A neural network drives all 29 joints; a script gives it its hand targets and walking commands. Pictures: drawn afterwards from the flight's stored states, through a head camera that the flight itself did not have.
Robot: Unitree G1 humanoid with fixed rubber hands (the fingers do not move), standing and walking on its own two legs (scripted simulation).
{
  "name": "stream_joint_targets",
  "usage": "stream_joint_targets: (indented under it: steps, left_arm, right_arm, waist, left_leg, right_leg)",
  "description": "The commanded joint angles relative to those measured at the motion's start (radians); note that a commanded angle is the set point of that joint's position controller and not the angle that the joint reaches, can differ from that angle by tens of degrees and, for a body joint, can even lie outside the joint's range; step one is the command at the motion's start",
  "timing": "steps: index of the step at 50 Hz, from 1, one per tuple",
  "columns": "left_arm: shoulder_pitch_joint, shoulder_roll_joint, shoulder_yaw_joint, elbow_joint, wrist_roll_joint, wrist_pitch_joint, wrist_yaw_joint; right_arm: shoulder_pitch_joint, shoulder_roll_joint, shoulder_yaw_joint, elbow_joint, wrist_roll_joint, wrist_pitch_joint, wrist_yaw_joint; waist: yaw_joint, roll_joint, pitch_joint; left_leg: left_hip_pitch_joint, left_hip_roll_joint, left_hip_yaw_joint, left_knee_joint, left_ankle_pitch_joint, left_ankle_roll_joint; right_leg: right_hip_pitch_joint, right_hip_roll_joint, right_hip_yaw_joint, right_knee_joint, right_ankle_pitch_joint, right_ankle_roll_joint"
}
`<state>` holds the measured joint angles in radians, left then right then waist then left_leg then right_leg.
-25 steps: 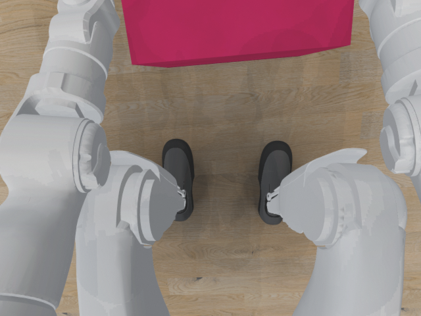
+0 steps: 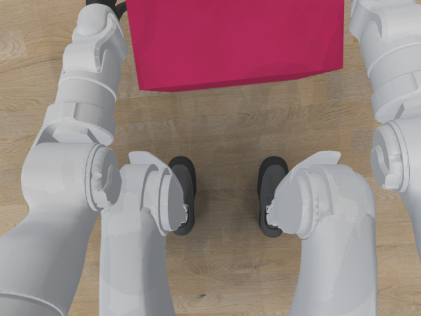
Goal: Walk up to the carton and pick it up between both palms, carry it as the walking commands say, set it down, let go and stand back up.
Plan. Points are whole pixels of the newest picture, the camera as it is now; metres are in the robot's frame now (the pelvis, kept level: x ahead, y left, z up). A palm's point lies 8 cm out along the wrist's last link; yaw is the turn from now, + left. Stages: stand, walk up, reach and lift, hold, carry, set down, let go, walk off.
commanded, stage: reach and lift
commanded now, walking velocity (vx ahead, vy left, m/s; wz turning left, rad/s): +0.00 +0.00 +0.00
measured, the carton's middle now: (230, 14) +0.54 -0.01 -0.22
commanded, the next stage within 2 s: none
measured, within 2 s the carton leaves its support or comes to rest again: neither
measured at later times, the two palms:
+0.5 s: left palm out of the picture +0.53 +0.18 -0.08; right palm out of the picture +0.56 -0.19 -0.09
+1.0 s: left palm out of the picture +0.51 +0.18 -0.01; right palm out of the picture +0.54 -0.18 -0.01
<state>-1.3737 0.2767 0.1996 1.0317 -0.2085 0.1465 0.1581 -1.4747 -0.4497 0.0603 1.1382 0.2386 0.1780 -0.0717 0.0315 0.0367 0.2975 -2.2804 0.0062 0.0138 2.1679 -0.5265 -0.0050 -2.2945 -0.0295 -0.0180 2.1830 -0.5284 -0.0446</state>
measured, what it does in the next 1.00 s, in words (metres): rises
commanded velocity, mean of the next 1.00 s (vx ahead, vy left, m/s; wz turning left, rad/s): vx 0.00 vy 0.00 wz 0.00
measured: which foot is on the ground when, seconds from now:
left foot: down 0.00-1.00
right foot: down 0.00-1.00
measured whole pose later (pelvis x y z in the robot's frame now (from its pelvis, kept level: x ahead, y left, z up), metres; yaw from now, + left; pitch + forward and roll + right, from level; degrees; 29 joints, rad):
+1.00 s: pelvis +0.01 +0.00 +0.08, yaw +0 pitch +48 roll +2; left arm -1.08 0.07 0.49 0.63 0.08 0.34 0.09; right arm -1.21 -0.26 -0.26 0.82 -0.10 0.37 -0.01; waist 0.05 0.01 -0.09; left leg -2.20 0.01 0.02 1.86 -0.49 -0.01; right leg -2.22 0.00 -0.01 1.88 -0.48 -0.03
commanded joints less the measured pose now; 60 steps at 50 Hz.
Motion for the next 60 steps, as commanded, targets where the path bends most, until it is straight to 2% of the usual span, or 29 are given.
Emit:
stream_joint_targets:
  steps: [1, 8, 17, 25, 35, 46, 60]
  left_arm:
    - [-0.670, -0.830, -0.255, -0.286, -0.026, -0.016, -0.258]
    - [-0.637, -0.856, -0.229, -0.313, 0.025, 0.021, -0.273]
    - [-0.597, -0.933, -0.268, -0.401, 0.032, 0.077, -0.299]
    - [-0.531, -0.976, -0.290, -0.444, 0.049, 0.113, -0.315]
    - [-0.464, -1.007, -0.273, -0.466, 0.093, 0.148, -0.339]
    - [-0.407, -1.045, -0.248, -0.463, 0.134, 0.183, -0.376]
    - [-0.325, -1.083, -0.244, -0.480, 0.159, 0.214, -0.403]
  right_arm:
    - [-0.581, 0.909, 0.147, -0.341, 0.038, -0.048, 0.262]
    - [-0.520, 0.955, 0.092, -0.303, -0.017, -0.011, 0.299]
    - [-0.487, 0.987, 0.079, -0.386, -0.055, 0.028, 0.323]
    - [-0.452, 1.016, 0.098, -0.457, -0.071, 0.057, 0.334]
    - [-0.389, 1.074, 0.092, -0.474, -0.110, 0.097, 0.342]
    - [-0.328, 1.128, 0.060, -0.471, -0.165, 0.131, 0.348]
    - [-0.248, 1.182, 0.058, -0.496, -0.191, 0.163, 0.371]
  waist:
    - [0.011, -0.110, -1.306]
    - [0.021, -0.095, -1.306]
    - [-0.002, -0.085, -1.441]
    - [0.002, -0.101, -1.515]
    - [0.019, -0.124, -1.532]
    - [0.015, -0.119, -1.535]
    - [0.022, -0.116, -1.570]
  left_leg:
    - [0.560, -0.105, 0.063, -0.155, 0.267, 0.018]
    - [0.577, -0.106, 0.068, -0.195, 0.233, 0.021]
    - [0.627, -0.113, 0.064, -0.228, 0.295, 0.013]
    - [0.634, -0.117, 0.060, -0.266, 0.328, 0.013]
    - [0.605, -0.126, 0.069, -0.340, 0.297, 0.015]
    - [0.601, -0.134, 0.074, -0.432, 0.258, 0.010]
    - [0.684, -0.143, 0.070, -0.537, 0.276, 0.006]
  right_leg:
    - [0.680, 0.095, -0.002, -0.184, 0.307, 0.013]
    - [0.637, 0.099, -0.006, -0.216, 0.261, 0.009]
    - [0.671, 0.106, -0.018, -0.243, 0.322, 0.010]
    - [0.704, 0.113, -0.020, -0.279, 0.355, 0.017]
    - [0.738, 0.132, -0.016, -0.356, 0.336, 0.024]
    - [0.771, 0.150, -0.017, -0.452, 0.299, 0.027]
    - [0.827, 0.166, -0.020, -0.557, 0.302, 0.032]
